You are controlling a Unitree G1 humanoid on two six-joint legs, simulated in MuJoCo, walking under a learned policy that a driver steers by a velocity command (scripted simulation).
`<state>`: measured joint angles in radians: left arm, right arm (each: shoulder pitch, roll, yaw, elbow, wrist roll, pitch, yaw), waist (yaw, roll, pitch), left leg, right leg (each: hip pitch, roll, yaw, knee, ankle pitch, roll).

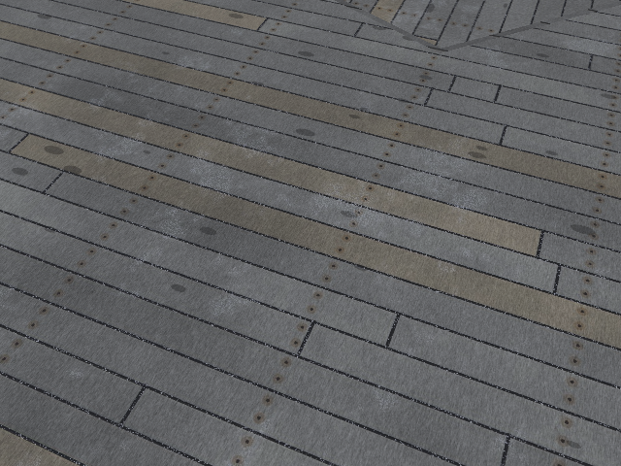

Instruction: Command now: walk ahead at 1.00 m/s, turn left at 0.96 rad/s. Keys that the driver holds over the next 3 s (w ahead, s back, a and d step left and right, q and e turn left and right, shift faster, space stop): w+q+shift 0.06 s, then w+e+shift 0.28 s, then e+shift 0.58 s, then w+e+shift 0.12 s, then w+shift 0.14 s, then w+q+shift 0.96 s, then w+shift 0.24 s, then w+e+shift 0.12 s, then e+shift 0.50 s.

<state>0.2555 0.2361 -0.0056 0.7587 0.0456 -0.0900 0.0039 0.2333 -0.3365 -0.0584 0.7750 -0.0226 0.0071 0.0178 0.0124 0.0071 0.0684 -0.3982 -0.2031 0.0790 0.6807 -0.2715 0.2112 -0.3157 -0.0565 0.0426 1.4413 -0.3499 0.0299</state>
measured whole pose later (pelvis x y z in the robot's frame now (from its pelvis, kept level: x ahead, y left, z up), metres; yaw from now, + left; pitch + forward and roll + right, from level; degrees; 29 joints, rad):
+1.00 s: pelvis +0.71 -0.05 +0.03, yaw -32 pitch +1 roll +2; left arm 0.17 0.36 0.08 0.60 -0.03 0.05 0.02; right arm 0.12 -0.28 -0.06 0.70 -0.01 -0.02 -0.03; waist -0.01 -0.02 0.08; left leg -0.32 0.00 0.09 0.37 -0.08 0.04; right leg -0.61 -0.08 0.01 1.10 -0.37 0.08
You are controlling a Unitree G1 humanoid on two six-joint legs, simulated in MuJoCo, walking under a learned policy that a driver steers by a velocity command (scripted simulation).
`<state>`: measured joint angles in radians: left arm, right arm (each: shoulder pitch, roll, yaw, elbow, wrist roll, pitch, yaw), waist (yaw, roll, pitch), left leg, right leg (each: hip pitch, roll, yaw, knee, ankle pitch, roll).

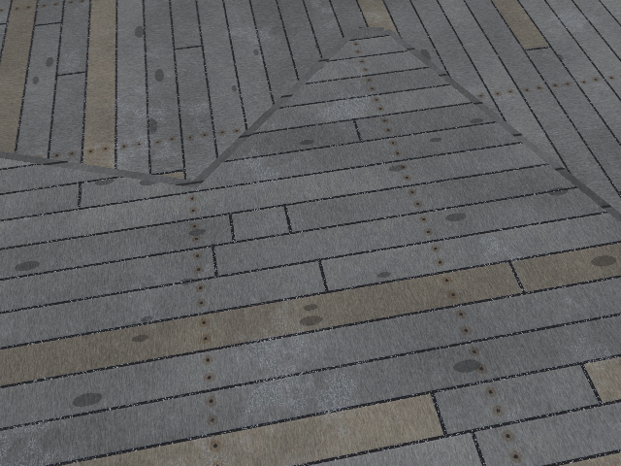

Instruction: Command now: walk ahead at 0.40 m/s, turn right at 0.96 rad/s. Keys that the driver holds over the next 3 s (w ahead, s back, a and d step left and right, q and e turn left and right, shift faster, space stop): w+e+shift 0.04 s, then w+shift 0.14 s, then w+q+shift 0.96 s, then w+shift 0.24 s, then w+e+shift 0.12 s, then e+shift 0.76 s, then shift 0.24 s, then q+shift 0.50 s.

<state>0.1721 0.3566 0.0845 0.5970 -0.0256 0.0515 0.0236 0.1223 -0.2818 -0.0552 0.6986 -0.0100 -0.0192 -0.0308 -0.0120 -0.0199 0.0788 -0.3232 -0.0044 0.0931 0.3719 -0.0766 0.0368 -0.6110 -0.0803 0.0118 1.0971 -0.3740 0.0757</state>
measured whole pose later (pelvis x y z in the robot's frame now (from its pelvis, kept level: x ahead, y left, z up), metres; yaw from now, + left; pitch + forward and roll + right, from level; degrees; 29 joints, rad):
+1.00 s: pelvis +0.66 -0.02 -0.01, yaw +24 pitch +3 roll -1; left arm -0.03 0.27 -0.04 0.56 0.04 -0.06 -0.03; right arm 0.45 -0.33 -0.08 0.82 0.01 -0.06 0.01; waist -0.14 0.00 0.03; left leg 0.11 -0.15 -0.29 0.29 -0.40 0.15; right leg -0.67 -0.08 0.07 0.56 0.02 0.04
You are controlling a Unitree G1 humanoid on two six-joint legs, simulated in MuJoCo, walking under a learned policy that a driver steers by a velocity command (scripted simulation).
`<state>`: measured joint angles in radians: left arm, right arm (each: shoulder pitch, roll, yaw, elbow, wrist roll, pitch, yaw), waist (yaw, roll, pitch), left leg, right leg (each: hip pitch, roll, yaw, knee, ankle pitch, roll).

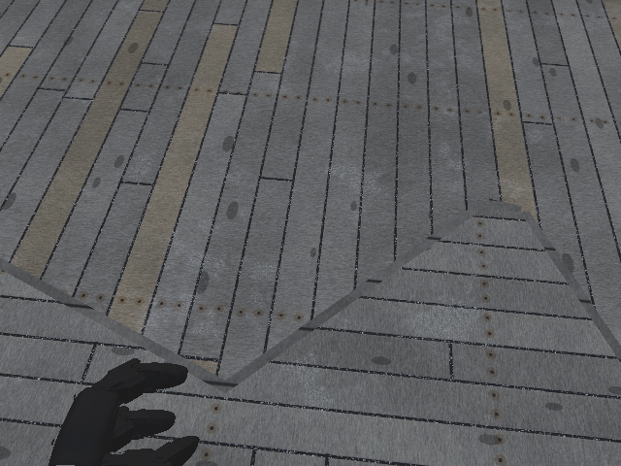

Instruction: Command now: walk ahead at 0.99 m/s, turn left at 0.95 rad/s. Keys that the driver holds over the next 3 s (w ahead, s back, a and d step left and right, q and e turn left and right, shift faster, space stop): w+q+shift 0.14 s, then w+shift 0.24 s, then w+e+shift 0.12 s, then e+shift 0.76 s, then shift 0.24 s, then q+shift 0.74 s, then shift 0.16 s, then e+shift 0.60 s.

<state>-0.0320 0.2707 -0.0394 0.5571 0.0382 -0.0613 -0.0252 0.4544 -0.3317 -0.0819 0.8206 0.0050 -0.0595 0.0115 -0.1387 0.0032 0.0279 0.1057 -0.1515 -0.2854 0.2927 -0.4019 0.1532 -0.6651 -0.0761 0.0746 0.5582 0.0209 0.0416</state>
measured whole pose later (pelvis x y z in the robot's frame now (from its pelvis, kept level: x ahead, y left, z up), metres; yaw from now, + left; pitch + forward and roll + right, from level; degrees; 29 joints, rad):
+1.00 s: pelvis +0.78 +0.11 -0.01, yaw -4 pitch +0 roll +1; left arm 0.24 0.33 0.08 0.66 0.00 -0.03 -0.04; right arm 0.03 -0.26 -0.02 0.70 0.00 -0.05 -0.01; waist 0.05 -0.01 0.11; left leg -0.40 -0.08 -0.08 1.38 -0.51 -0.03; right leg -0.46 0.16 -0.02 0.58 -0.11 -0.16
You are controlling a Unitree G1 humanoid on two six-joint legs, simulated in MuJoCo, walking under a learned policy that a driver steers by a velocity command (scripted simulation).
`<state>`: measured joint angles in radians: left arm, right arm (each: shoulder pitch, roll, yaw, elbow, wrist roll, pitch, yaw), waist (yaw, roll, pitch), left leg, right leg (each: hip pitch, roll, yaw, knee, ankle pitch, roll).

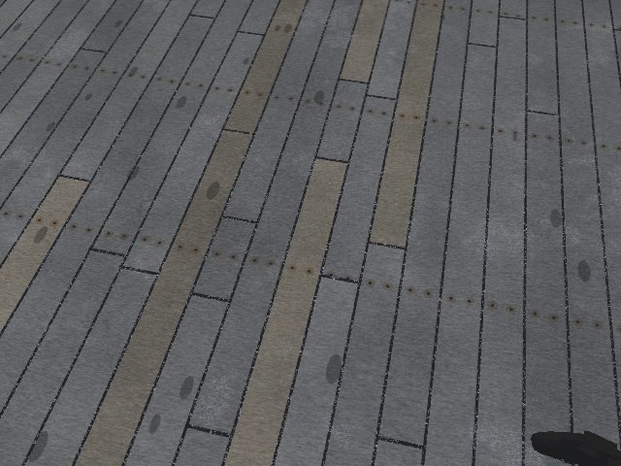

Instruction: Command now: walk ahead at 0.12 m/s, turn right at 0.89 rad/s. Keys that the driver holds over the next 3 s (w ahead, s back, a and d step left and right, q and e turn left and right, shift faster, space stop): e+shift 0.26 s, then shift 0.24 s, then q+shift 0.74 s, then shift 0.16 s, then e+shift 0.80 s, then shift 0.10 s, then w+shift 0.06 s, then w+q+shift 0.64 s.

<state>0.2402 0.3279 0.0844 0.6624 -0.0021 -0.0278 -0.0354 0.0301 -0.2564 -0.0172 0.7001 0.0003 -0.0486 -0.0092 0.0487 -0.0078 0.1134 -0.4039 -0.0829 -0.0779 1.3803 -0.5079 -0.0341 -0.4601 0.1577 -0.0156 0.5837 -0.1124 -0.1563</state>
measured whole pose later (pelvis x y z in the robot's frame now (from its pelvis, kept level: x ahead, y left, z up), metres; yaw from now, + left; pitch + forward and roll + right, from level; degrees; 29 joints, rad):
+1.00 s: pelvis +0.12 +0.09 +0.03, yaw -6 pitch +2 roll +0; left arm 0.15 0.26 0.06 0.65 0.01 0.02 0.05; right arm 0.19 -0.33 -0.10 0.66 0.03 0.07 0.02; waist 0.00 0.02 0.06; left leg -0.54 0.06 0.01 0.94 -0.34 -0.11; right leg -0.15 -0.04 -0.12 0.44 -0.31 0.00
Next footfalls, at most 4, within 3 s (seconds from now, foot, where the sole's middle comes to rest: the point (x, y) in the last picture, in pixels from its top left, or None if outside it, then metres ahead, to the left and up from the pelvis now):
0.36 left None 0.26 0.16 -0.75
0.72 right None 0.09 -0.03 -0.75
1.12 left None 0.20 0.23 -0.75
1.54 right None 0.26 0.00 -0.75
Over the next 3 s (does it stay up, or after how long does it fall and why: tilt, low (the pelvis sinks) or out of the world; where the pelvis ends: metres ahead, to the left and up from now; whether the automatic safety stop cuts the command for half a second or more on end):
stays up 0.52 0.03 -0.01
